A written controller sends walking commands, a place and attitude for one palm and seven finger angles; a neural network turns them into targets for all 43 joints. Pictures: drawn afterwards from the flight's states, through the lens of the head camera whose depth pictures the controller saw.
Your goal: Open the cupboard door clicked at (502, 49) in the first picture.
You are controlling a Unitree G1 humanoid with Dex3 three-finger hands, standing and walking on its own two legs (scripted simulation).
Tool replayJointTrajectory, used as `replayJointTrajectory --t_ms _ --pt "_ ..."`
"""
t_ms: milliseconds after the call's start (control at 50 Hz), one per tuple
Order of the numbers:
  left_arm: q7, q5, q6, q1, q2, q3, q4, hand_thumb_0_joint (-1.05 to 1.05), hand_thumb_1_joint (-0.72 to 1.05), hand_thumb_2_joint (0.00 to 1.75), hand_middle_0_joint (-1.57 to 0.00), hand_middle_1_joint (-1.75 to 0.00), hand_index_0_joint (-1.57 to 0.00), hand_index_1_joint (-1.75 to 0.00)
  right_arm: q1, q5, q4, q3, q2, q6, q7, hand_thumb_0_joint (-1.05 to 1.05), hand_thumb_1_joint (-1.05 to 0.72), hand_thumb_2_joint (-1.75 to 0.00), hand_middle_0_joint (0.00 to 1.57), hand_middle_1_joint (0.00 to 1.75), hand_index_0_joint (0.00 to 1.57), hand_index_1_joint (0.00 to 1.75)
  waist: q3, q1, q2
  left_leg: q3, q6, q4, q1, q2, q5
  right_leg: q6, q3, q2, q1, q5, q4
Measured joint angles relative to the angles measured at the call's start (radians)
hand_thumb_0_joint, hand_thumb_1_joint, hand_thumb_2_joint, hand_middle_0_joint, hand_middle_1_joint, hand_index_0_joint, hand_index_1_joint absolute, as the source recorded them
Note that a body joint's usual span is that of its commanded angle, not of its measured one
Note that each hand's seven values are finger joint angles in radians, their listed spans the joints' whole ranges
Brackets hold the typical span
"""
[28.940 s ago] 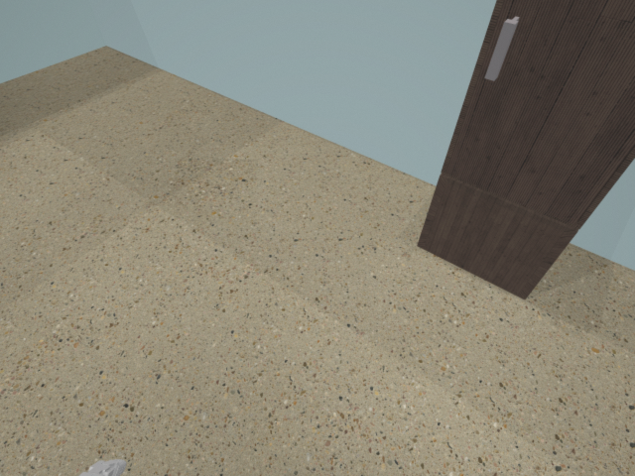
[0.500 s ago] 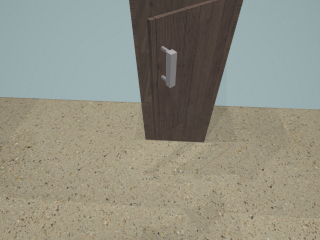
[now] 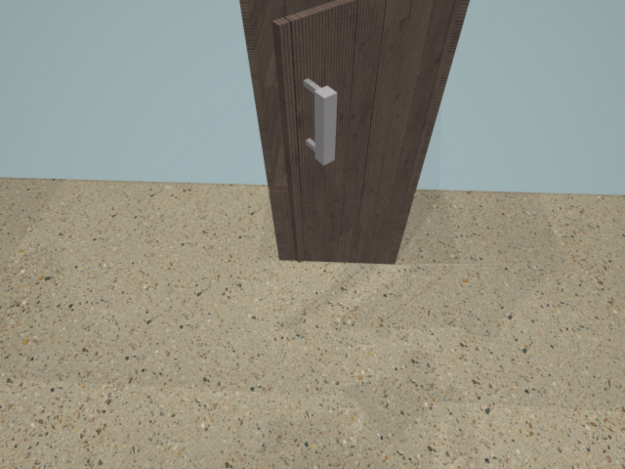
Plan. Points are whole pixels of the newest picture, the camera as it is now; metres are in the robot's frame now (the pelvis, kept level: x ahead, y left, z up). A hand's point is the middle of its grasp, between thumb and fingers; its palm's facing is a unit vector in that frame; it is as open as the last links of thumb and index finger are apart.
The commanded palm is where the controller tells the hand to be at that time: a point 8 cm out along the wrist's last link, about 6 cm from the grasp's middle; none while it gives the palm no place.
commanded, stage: look to check the result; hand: left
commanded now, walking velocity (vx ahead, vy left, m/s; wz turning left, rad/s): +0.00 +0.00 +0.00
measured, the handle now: (317, 122) +0.63 +0.02 +0.08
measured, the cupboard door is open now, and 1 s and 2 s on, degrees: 40 40 40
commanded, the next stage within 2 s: walk to a spot facing it in 0.18 s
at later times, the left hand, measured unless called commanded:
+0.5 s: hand out of the picture +0.09 +0.23 -0.17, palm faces -0.06 -0.95 -0.31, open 7.4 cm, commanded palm none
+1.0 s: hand out of the picture +0.10 +0.17 -0.18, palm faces -0.30 -0.92 -0.24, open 7.4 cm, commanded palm none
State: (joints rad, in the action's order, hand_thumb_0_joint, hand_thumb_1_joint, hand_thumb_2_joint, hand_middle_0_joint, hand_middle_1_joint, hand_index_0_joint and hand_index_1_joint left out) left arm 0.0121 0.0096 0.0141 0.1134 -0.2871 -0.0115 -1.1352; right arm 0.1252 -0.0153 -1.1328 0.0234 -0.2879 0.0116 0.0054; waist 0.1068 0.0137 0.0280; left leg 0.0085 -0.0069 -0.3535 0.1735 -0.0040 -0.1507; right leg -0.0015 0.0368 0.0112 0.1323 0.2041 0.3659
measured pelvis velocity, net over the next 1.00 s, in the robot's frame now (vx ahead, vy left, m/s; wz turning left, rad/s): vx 0.01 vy -0.01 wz -0.39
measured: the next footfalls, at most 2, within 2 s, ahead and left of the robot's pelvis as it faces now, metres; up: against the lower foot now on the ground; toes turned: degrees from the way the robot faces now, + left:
left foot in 1.06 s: +0.12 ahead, +0.11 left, +0.00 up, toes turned -37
right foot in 1.30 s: -0.01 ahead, -0.16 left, +0.00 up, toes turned -33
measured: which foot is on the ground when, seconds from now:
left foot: down 0.00-0.68, up 0.70-1.00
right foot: down 0.00-1.00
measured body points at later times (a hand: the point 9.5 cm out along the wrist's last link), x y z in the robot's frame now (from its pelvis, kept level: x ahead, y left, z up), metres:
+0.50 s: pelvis +0.01 +0.00 +0.00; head +0.05 -0.01 +0.44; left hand +0.09 +0.28 -0.14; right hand +0.08 -0.27 -0.15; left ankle +0.03 +0.12 -0.75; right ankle +0.00 -0.12 -0.75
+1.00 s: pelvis +0.01 -0.01 +0.00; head +0.07 -0.03 +0.44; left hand +0.11 +0.22 -0.16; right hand +0.04 -0.28 -0.15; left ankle +0.05 +0.14 -0.71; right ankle -0.01 -0.11 -0.75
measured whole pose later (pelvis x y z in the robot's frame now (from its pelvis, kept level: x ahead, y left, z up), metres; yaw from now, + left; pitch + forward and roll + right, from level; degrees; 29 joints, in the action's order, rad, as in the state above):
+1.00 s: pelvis +0.01 -0.01 +0.00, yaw -22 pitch +2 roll +2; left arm 0.01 0.03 -0.04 0.24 -0.20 -0.08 -0.97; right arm 0.06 0.01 -0.91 0.06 -0.19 0.04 0.03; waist 0.13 -0.04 -0.04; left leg 0.02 -0.05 -0.76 0.36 0.00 -0.43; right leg -0.03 0.24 0.10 0.29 0.20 0.48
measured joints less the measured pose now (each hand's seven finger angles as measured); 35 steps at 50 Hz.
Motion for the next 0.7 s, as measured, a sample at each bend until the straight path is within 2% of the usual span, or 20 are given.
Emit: replayJointTrajectory --t_ms 360,460,560,640,660,680,700 --pt "-0.001 0.002 0.006 -0.013 -0.004 0.002 0.01 0.0 0.9 0.9 -0.2 -0.3 -0.2 -0.3 -0.043 0.0 0.016 -0.003 -0.007 -0.007 0.0 0.01 -0.9 -0.9 0.2 0.3 0.2 0.3 -0.017 -0.009 -0.01 -0.009 -0.002 0.019 -0.029 -0.004 -0.013 -0.001 0.009 0.003 -0.028 0.006 -0.025" --pt "0.006 0.001 -0.02 0.009 0.003 -0.013 0.038 0.0 0.9 0.9 -0.2 -0.3 -0.2 -0.3 -0.039 -0.001 0.052 0.008 0.009 0.005 0.013 0.0 -0.9 -0.9 0.2 0.3 0.2 0.3 -0.017 -0.02 -0.011 -0.046 -0.004 -0.04 -0.003 -0.019 -0.052 -0.001 0.045 0.018 0.013 0.028 0.034" --pt "-0.005 0.005 -0.054 0.041 0.019 -0.027 0.084 0.0 0.91 0.9 -0.2 -0.3 -0.2 -0.3 -0.013 -0.004 0.11 0.019 0.045 0.019 0.02 0.0 -0.9 -0.9 0.2 0.3 0.2 0.3 -0.003 -0.023 -0.028 -0.101 -0.003 -0.117 0.031 -0.032 -0.099 -0.002 0.093 0.033 0.093 0.076 0.164" --pt "-0.018 0.005 -0.075 0.051 0.039 -0.039 0.123 0.0 0.91 0.9 -0.2 -0.3 -0.2 -0.3 0.013 -0.012 0.138 0.025 0.062 0.022 0.02 0.0 -0.9 -0.9 0.2 0.3 0.2 0.3 0.025 -0.035 -0.025 -0.148 -0.008 -0.171 0.045 -0.051 -0.13 -0.007 0.021 0.015 0.179 0.212 0.367" --pt "-0.022 0.006 -0.074 0.056 0.047 -0.041 0.134 0.0 0.91 0.9 -0.2 -0.3 -0.2 -0.3 0.021 -0.013 0.142 0.027 0.062 0.024 0.021 0.0 -0.9 -0.9 0.2 0.3 0.2 0.3 0.03 -0.038 -0.016 -0.153 -0.014 -0.194 0.052 -0.062 -0.141 -0.009 0.001 0.01 0.175 0.203 0.358" --pt "-0.025 0.008 -0.067 0.068 0.049 -0.043 0.149 0.0 0.91 0.9 -0.2 -0.3 -0.2 -0.3 0.03 -0.011 0.145 0.028 0.064 0.029 0.02 0.0 -0.9 -0.9 0.2 0.3 0.2 0.3 0.025 -0.04 -0.015 -0.159 -0.021 -0.231 0.072 -0.07 -0.16 -0.015 0.002 0.003 0.161 0.126 0.3" --pt "-0.023 0.012 -0.057 0.078 0.052 -0.047 0.159 0.0 0.91 0.9 -0.2 -0.3 -0.2 -0.3 0.03 -0.006 0.145 0.031 0.065 0.037 0.019 0.0 -0.9 -0.9 0.2 0.3 0.2 0.3 0.024 -0.041 -0.016 -0.151 -0.027 -0.304 0.106 -0.071 -0.22 -0.023 0.007 0.006 0.163 0.122 0.287"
